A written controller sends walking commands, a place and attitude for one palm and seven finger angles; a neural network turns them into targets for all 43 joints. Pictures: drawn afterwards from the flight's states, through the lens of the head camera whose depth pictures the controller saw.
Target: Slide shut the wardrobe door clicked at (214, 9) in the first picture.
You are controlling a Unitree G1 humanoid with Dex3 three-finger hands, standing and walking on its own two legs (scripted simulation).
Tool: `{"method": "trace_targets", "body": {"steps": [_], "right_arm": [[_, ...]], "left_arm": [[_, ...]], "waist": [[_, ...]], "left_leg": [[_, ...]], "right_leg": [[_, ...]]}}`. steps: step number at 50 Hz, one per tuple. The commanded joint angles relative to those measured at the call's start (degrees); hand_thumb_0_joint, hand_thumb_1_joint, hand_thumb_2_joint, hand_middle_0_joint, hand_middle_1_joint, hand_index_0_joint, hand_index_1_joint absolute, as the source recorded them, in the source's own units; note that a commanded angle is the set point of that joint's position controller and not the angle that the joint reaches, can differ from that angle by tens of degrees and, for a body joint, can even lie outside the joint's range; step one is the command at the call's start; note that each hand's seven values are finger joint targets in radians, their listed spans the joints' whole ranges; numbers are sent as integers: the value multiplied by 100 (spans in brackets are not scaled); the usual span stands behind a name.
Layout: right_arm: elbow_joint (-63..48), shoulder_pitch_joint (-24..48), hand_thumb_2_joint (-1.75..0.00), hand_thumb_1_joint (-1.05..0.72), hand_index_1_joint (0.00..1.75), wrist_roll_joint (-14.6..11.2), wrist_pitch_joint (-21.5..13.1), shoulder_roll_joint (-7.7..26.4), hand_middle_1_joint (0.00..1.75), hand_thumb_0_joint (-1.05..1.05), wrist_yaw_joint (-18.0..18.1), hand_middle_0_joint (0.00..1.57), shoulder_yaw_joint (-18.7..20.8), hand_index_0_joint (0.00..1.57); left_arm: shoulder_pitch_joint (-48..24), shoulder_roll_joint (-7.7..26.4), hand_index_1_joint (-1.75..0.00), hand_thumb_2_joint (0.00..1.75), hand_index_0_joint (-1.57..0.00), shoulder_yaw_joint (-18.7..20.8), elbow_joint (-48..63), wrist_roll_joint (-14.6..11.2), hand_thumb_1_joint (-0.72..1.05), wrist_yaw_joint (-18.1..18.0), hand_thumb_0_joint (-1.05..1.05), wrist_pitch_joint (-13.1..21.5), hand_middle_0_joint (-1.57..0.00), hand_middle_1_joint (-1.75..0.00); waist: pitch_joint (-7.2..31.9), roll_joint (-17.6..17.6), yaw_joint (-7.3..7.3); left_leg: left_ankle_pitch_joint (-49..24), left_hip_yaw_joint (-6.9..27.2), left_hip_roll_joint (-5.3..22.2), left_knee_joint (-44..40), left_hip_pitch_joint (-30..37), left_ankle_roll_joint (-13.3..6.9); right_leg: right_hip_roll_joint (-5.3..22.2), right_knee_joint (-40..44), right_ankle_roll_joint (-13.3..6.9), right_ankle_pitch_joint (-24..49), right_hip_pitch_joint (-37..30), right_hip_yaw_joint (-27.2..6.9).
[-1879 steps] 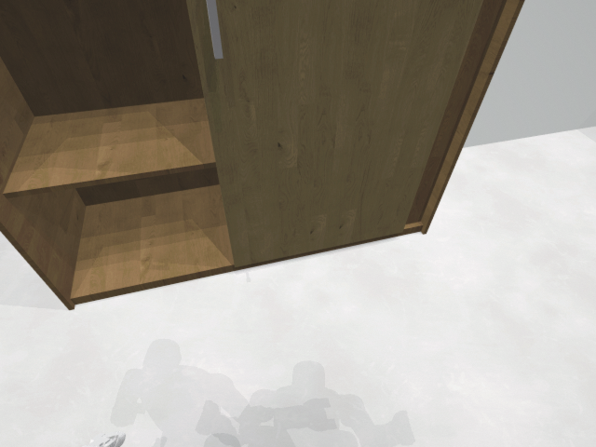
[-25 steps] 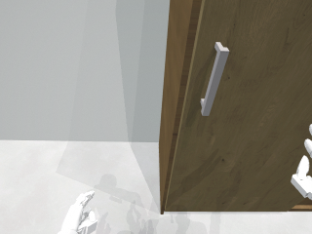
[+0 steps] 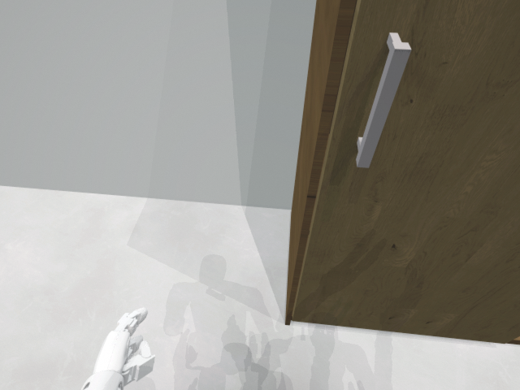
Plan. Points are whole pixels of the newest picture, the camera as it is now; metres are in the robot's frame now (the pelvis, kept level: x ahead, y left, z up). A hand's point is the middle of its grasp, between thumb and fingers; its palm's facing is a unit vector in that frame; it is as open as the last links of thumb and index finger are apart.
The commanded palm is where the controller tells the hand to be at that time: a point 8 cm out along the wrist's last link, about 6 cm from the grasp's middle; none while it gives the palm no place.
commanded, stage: step back with the hand held close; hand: right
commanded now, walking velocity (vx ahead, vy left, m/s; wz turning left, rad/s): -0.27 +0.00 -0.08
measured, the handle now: (376, 106) +0.45 -0.14 +0.23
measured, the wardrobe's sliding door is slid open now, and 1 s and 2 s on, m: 0.00 0.00 0.00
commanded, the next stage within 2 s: stop stepping back and stand still in 0.96 s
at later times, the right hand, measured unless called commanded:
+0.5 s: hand out of the picture +0.12 -0.28 +0.17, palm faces +0.49 +0.76 -0.43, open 7.4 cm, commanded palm +0.06 -0.31 +0.18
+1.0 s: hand out of the picture +0.07 -0.28 +0.18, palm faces +0.38 +0.81 -0.45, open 7.4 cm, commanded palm -0.01 -0.31 +0.18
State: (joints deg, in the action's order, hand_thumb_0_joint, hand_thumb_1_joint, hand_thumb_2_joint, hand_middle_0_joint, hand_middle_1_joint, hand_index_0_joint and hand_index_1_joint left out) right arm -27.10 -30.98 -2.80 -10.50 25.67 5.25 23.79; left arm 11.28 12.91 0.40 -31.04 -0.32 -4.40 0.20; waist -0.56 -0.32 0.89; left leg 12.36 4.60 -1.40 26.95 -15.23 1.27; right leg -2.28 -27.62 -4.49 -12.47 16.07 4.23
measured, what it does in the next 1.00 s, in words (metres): walks backwards: left foot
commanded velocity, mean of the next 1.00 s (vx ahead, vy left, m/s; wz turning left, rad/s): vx -0.36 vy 0.00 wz -0.03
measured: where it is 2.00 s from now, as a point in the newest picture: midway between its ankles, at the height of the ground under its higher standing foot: outside the picture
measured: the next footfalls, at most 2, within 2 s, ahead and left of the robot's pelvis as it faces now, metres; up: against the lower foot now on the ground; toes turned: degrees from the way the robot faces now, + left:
left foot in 0.68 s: -0.08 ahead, +0.14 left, +0.00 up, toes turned -8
left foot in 1.14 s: -0.21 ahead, +0.12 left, +0.00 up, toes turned +4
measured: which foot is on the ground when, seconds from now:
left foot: down 0.00-0.54, up 0.56-0.66, down 0.68-0.86, up 0.88-1.00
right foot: down 0.00-1.00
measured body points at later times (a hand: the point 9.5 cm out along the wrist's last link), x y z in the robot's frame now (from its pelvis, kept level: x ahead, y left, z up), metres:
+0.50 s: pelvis -0.07 -0.01 -0.02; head -0.06 -0.04 +0.43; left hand +0.11 +0.23 -0.08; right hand +0.09 -0.32 +0.19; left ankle +0.02 +0.13 -0.74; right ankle +0.02 -0.07 -0.74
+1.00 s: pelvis -0.15 -0.01 +0.00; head -0.12 -0.06 +0.45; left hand +0.04 +0.21 -0.05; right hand +0.04 -0.32 +0.20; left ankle -0.19 +0.13 -0.70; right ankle -0.02 -0.07 -0.74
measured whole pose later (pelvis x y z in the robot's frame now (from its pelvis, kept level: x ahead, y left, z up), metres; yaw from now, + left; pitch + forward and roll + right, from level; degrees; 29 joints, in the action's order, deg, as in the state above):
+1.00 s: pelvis -0.15 -0.01 +0.00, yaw +1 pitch +1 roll +5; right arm -29.9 -27.4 -2.8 -16.6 27.4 6.5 26.7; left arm 7.6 9.2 0.3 -34.2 1.9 -2.8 7.9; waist -1.9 -1.0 0.1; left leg 27.8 2.0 -5.3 46.8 -20.4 -0.2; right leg 1.6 -23.8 -4.9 -0.9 24.4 2.8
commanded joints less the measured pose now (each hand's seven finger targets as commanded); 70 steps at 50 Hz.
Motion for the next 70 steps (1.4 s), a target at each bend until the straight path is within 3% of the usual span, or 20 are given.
{"method": "trace_targets", "body": {"steps": [1, 10, 22, 29, 33, 36, 37, 40, 42, 43, 44, 47, 53, 55, 57, 58, 61, 65, 67, 70], "right_arm": [[-1072, 312, -90, -90, 30, 5, -461, 860, 30, 0, 189, 20, 798, 20], [-1035, 845, -90, -90, 30, 259, -733, 707, 30, 0, 250, 20, 669, 20], [-1316, 835, -90, -90, 30, 262, -972, 791, 30, 0, 304, 20, 835, 20], [-1172, 886, -90, -90, 30, 382, -1043, 853, 30, 0, 250, 20, 1144, 20], [-1301, 564, -90, -90, 30, 196, -1105, 740, 30, 0, 168, 20, 931, 20], [-1555, 732, -90, -90, 30, 54, -1254, 894, 30, 0, 246, 20, 774, 20], [-1847, 1177, -90, -90, 30, 112, -1307, 917, 30, 0, 291, 20, 569, 20], [-1758, 898, -90, -90, 30, 160, -1181, 1204, 30, 0, 348, 20, 881, 20], [-1545, 700, -90, -90, 30, 115, -1104, 1048, 30, 0, 290, 20, 855, 20], [-1372, 450, -90, -90, 30, 64, -1072, 1081, 30, 0, 278, 20, 952, 20], [-1382, 342, -90, -90, 30, -9, -1044, 1020, 30, 0, 244, 20, 944, 20], [-1383, 86, -90, -90, 30, -66, -983, 908, 30, 0, 246, 20, 1016, 20], [-1567, 7, -90, -90, 30, -146, -694, 807, 30, 0, 267, 20, 738, 20], [-1548, -104, -90, -90, 30, -111, -596, 980, 30, 0, 276, 20, 789, 20], [-1859, 181, -90, -90, 30, -154, -510, 1215, 30, 0, 341, 20, 813, 20], [-2042, 598, -90, -90, 30, -137, -528, 1414, 30, 0, 426, 20, 1016, 20], [-1517, 1284, -90, -90, 30, -28, -262, 890, 30, 0, 350, 20, 517, 20], [-871, 1310, -90, -90, 30, 202, -317, 560, 30, 0, 481, 20, 256, 20], [-1601, 1490, -90, -90, 30, 240, -476, 709, 30, 0, 481, 20, 233, 20], [-1936, 1025, -90, -90, 30, 198, -554, 1036, 30, 0, 421, 20, 647, 20]], "left_arm": [[-585, 805, -30, 90, -20, 273, 906, 39, 90, -78, 0, 418, -20, -30], [-486, 865, -30, 90, -20, 290, 832, 19, 90, -82, 0, 690, -20, -30], [-333, 774, -30, 90, -20, 300, 676, 114, 90, -11, 0, 883, -20, -30], [-465, 872, -30, 90, -20, 401, 643, 161, 90, -9, 0, 905, -20, -30], [-428, 739, -30, 90, -20, 379, 561, 143, 90, 63, 0, 982, -20, -30], [-289, 479, -30, 90, -20, 322, 275, 208, 90, 129, 0, 950, -20, -30], [-340, 480, -30, 90, -20, 338, 239, 155, 90, 106, 0, 994, -20, -30], [-428, 535, -30, 90, -20, 312, 333, 187, 90, -15, 0, 1008, -20, -30], [-504, 653, -30, 90, -20, 326, 334, 141, 90, -63, 0, 1013, -20, -30], [-467, 621, -30, 90, -20, 328, 347, 174, 90, -26, 0, 1022, -20, -30], [-489, 603, -30, 90, -20, 341, 372, 237, 90, -1, 0, 1047, -20, -30], [-378, 602, -30, 90, -20, 387, 360, 241, 90, 45, 0, 1051, -20, -30], [-583, 638, -30, 90, -20, 326, 467, 199, 90, 74, 0, 959, -20, -30], [-407, 632, -30, 90, -20, 330, 483, 180, 90, 44, 0, 871, -20, -30], [-520, 588, -30, 90, -20, 311, 430, 176, 90, 14, 0, 824, -20, -30], [-526, 616, -30, 90, -20, 252, 365, 226, 90, 18, 0, 844, -20, -30], [-517, 513, -30, 90, -20, 164, 372, 17, 90, -73, 0, 901, -20, -30], [-224, 655, -30, 90, -20, 204, 107, 79, 90, -186, 0, 1053, -20, -30], [-208, 815, -30, 90, -20, 243, 370, 38, 90, -171, 0, 1128, -20, -30], [-206, 541, -30, 90, -20, 174, 248, 180, 90, -57, 0, 1206, -20, -30]], "waist": [[756, 655, 95], [316, 474, 21], [384, 280, -57], [438, 1191, 32], [330, 463, 51], [817, -329, -93], [1138, -547, -163], [1321, -246, -123], [1218, 777, -57], [1583, 1076, 22], [1670, 1313, 85], [1307, 1073, 67], [1012, 1237, 94], [988, 517, 69], [491, -1205, 119], [348, -849, 40], [317, -1020, -122], [191, 829, -183], [334, 2067, -156], [385, 1434, -215]], "left_leg": [[-1436, 241, 205, 333, 905, -132], [252, 247, 77, 525, 856, -111], [-46, 672, 399, 340, 95, -352], [505, -236, -396, 2680, 1813, -36], [815, -57, -77, 512, 391, -333], [-610, 1884, 1671, -959, -1397, -1092], [-1736, 1593, 1740, -752, -1254, -1090], [-2847, 657, 915, 161, -688, -427], [-1359, 49, -29, 942, -326, -84], [550, -123, -245, 1580, -322, -83], [1744, -128, -339, 2118, -392, -124], [1755, -128, -286, 2450, -242, -162], [1290, -1002, -348, 278, 952, -313], [1435, -579, 211, -1151, 380, -613], [2332, 1822, 2391, -2438, -1965, -1517], [1175, 1438, 2550, -2095, -1644, -1692], [1338, 423, 1721, -1346, -960, -972], [1097, -24, 1077, -179, -727, -580], [1221, -627, 171, 1537, -1234, -158], [1647, -448, 151, 2475, -1464, -162]], "right_leg": [[897, 808, -25, 92, 696, -979], [1078, 1279, -256, -2816, 1949, -1525], [780, 434, -97, -2001, 1604, -1342], [1978, 1857, -616, -3580, 3608, -2173], [1375, 743, -150, -2364, 1790, -1551], [479, -1387, 531, -273, -383, -536], [308, -1736, 571, 1, -772, -501], [525, -560, 367, 2097, -908, -596], [1184, 441, 111, 3558, -805, -1225], [1684, 750, -92, 3918, -880, -1739], [1973, 1060, -131, 3390, -887, -2039], [2072, 1547, -406, 979, -141, -1891], [1485, 2148, 244, -1740, 877, -1114], [669, 628, 651, -1643, 303, -311], [-32, -3177, 753, -949, -86, -451], [113, -4009, 715, -950, 694, -696], [537, -2793, 532, -827, 737, -684], [415, 456, 275, -664, -555, -461], [1707, 1208, -246, -648, -855, -2468], [1891, 1492, -503, -136, -728, -2997]]}}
